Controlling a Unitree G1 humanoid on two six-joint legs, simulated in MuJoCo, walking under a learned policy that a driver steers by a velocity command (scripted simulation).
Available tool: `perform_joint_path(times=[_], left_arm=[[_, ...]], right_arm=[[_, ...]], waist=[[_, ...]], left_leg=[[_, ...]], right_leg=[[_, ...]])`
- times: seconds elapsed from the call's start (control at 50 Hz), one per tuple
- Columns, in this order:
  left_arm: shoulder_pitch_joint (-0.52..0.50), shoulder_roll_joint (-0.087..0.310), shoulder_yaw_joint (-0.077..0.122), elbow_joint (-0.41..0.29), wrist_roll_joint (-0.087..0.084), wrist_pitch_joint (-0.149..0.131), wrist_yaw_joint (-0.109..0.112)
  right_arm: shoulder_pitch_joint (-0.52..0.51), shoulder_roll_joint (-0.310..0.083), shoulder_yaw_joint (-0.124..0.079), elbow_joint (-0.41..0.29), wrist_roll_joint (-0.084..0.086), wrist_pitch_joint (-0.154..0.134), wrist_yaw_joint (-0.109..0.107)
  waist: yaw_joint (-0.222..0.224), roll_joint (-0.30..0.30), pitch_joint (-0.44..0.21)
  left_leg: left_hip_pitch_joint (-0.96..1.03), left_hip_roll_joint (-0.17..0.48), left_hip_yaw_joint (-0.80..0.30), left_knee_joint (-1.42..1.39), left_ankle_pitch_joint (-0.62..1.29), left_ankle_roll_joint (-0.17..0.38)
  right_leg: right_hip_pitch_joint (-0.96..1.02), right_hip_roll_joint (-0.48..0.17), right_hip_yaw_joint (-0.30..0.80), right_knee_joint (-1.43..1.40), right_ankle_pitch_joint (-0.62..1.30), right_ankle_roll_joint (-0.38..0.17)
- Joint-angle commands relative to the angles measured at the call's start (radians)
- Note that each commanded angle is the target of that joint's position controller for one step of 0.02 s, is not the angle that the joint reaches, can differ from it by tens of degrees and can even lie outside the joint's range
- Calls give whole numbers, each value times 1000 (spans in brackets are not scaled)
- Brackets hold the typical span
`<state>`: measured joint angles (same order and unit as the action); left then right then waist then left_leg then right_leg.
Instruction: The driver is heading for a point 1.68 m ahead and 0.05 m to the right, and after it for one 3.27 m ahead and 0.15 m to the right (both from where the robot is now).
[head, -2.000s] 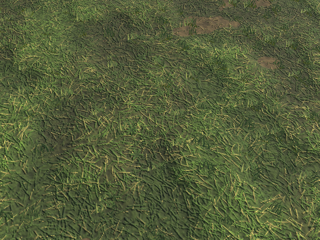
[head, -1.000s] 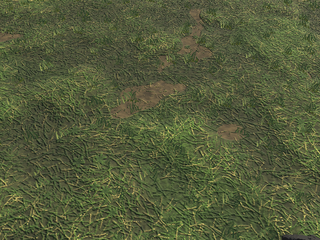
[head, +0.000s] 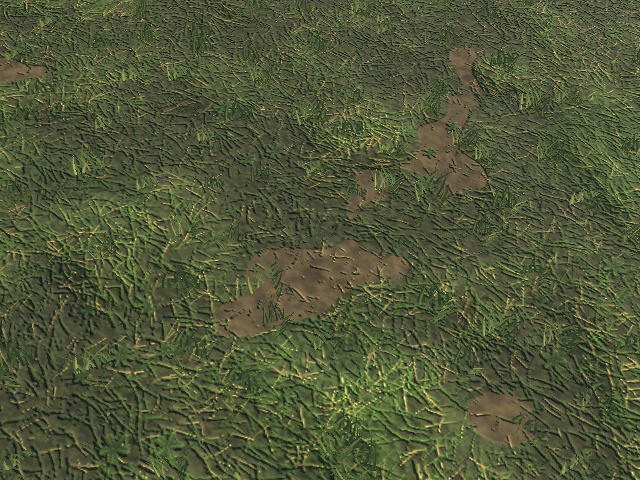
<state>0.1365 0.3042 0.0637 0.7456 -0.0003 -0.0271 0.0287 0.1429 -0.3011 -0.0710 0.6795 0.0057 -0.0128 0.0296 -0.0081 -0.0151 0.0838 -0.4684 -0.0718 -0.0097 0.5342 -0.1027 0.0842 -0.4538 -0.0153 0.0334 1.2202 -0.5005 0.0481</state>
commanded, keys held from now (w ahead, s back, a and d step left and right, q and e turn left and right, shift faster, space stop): q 0.26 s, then no key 0.12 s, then e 0.36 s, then w+e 0.26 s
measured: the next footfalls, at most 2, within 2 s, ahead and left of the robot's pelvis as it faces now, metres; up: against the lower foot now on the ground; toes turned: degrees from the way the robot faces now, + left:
right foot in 0.34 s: +0.15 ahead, -0.16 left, +0.00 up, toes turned +17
left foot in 0.64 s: +0.05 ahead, +0.08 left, +0.00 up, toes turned +5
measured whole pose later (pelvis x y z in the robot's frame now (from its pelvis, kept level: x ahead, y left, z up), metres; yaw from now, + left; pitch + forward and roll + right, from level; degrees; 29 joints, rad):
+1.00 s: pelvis +0.08 -0.09 +0.00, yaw -2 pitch +2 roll +1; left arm 0.18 0.32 0.07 0.67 -0.03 0.01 -0.03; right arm 0.27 -0.32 -0.09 0.75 0.02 -0.02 -0.01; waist -0.04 0.01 0.00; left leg -0.14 0.10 0.09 0.50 -0.38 -0.04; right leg -0.32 -0.02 -0.05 0.60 -0.32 -0.03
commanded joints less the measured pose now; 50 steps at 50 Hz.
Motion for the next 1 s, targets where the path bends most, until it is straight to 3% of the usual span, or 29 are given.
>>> perform_joint_path(times=[0.02, 0.08, 0.14, 0.2, 0.26, 0.32, 0.34, 0.36, 0.38, 0.4, 0.42, 0.46, 0.48, 0.52, 0.56, 0.6, 0.64, 0.66, 0.68, 0.7, 0.72, 0.74, 0.76, 0.78, 0.84, 0.92, 0.96, 0.98, 1.0], left_arm=[[75, 113, 34, -53, 11, 14, 15], [66, 80, 23, -51, 14, 18, 21], [28, 74, 20, -58, 10, 24, 20], [-5, 74, 19, -69, 5, 19, 13], [-11, 80, 21, -75, -1, 2, 2], [64, 78, 26, -53, -1, -13, -16], [76, 112, 34, -54, 14, -14, -17], [36, 201, 50, -74, 38, -8, -12], [39, 190, 49, -74, 64, -5, -14], [14, 143, 35, -90, 53, -9, -14], [-15, 111, 26, -90, 34, -10, -13], [-60, 43, -4, -83, 8, -11, -19], [-67, 39, -8, -78, 5, -5, -24], [-15, 105, 17, -69, -3, 15, -25], [50, 162, 36, -63, -7, 29, -20], [41, 167, 39, -70, -22, 35, -16], [40, 153, 38, -76, -33, 34, -9], [30, 128, 31, -85, -27, 27, -9], [27, 89, 25, -107, -30, 19, -12], [16, 99, 24, -102, -22, 14, -15], [9, 119, 35, -105, -19, 15, -19], [7, 140, 49, -100, -20, 23, -19], [24, 136, 54, -98, -21, 37, -19], [22, 109, 46, -101, -21, 47, -21], [-47, 67, 23, -134, -25, 48, -41], [-48, 75, 15, -159, -24, 30, -66], [57, 87, 23, -122, -26, 27, -69], [139, 106, 35, -89, -27, 28, -63], [254, 150, 59, -62, -36, 28, -53]], right_arm=[[-6, -136, -38, -86, -13, -3, -20], [11, -164, -50, -89, -10, 3, -40], [3, -168, -52, -100, -1, 22, -58], [-5, -165, -52, -109, -3, 37, -63], [7, -160, -52, -112, -2, 47, -58], [-7, -135, -40, -117, 8, 59, -59], [32, -106, -30, -109, 8, 61, -60], [80, -60, -17, -118, 1, 57, -58], [35, -121, -35, -136, -2, 43, -59], [45, -174, -52, -114, -11, 36, -58], [61, -160, -53, -86, -9, 40, -58], [86, -76, -28, -54, -23, 56, -61], [78, -37, -13, -51, -25, 56, -56], [-11, -16, -2, -75, -16, 44, -52], [-28, -53, -15, -74, 8, 39, -57], [14, -68, -23, -48, 15, 35, -62], [50, -95, -33, -33, 6, 30, -66], [83, -121, -40, -33, -7, 30, -70], [77, -184, -59, -12, -18, 37, -68], [70, -159, -58, -25, -28, 40, -64], [44, -133, -49, -37, -35, 37, -68], [36, -118, -41, -47, -37, 30, -74], [27, -114, -38, -44, -22, 20, -77], [19, -117, -39, -36, -8, 11, -78], [51, -131, -44, -10, 4, 2, -74], [67, -181, -58, 2, 14, -15, -51], [46, -184, -57, 7, 28, -20, -38], [53, -158, -49, 11, 24, -24, -34], [58, -108, -31, 12, 5, -32, -29]], waist=[[34, 100, -215], [29, 98, -237], [14, 115, -237], [-2, 150, -205], [-16, 173, -200], [25, 177, -209], [19, 124, -208], [-43, -132, -191], [-12, -277, -152], [-6, -184, -149], [-20, -123, -145], [-42, -105, -140], [-44, -116, -133], [11, -171, -122], [40, -198, -140], [18, -199, -144], [6, -162, -176], [-5, -99, -208], [31, 136, -191], [-3, 217, -169], [-12, 256, -154], [-17, 215, -138], [-6, 167, -132], [1, 144, -110], [-46, 175, -57], [-46, 181, -64], [16, 156, -73], [48, 121, -91], [101, 25, -134]], left_leg=[[225, 248, -359, -221, 198, 174], [206, 230, -339, -211, 229, 174], [188, 206, -366, -217, 18, 150], [160, 187, -408, -225, -141, 131], [191, 190, -466, -195, -114, 125], [194, 166, -459, -112, -20, 83], [141, 120, -418, -48, -95, 36], [16, -13, -251, 139, -327, -30], [-75, -74, -153, 339, -522, -80], [-60, -42, -195, 492, -497, -106], [-52, -38, -200, 543, -445, -124], [-2, 18, -173, 498, -371, -167], [50, 41, -118, 396, -355, -182], [102, 32, -44, 196, -350, -192], [117, 14, -35, 77, -318, -187], [177, 7, -31, -93, -197, -158], [328, 44, -49, -165, -74, -111], [428, 127, -89, -137, 31, -76], [430, 207, -163, -113, 120, 1], [431, 301, -256, -165, 187, 80], [425, 397, -324, -193, 268, 145], [414, 436, -340, -197, 360, 181], [425, 438, -316, -206, 300, 176], [433, 411, -274, -227, 151, 145], [415, 344, -198, -310, -206, 107], [323, 335, -98, -311, -248, 85], [234, 330, -50, -240, -282, 63], [160, 305, -10, -152, -279, 39], [57, 255, 71, 67, -237, -12]], right_leg=[[-89, -26, 53, -63, 79, -1], [-71, -4, 52, -195, 109, 22], [-61, 6, 68, -295, 178, 38], [-28, 22, 73, -395, 200, 38], [21, 39, 73, -505, 174, 23], [173, 32, 33, -758, 300, -18], [260, -52, 92, -838, 365, -52], [316, -258, 315, -894, 498, -157], [247, -373, 492, -940, 591, -313], [226, -358, 468, -927, 591, -332], [227, -293, 379, -900, 583, -290], [232, -208, 278, -875, 588, -230], [217, -163, 230, -873, 615, -214], [256, -118, 217, -843, 656, -211], [331, -142, 291, -826, 667, -235], [344, -143, 343, -816, 667, -232], [259, -126, 351, -793, 632, -191], [166, -96, 315, -741, 554, -154], [50, 9, 157, -662, 395, -101], [-27, 62, 77, -565, 202, -57], [-83, 62, 36, -409, -10, -34], [-122, 45, 35, -232, -108, -14], [-166, 18, 47, -143, -85, -1], [-203, -15, 52, -159, -24, 2], [-202, -35, -12, -275, 95, 1], [22, -16, -93, -515, 110, -47], [197, 21, -143, -648, 211, -77], [328, 54, -157, -673, 214, -94], [498, 29, -73, -713, 198, -130]])
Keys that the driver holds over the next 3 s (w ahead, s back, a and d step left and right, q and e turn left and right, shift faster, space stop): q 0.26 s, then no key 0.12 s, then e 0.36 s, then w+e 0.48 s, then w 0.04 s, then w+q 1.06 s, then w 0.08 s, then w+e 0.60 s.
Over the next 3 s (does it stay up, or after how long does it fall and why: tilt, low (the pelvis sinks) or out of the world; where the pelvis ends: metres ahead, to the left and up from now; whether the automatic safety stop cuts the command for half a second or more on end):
stays up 1.13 -0.04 -0.01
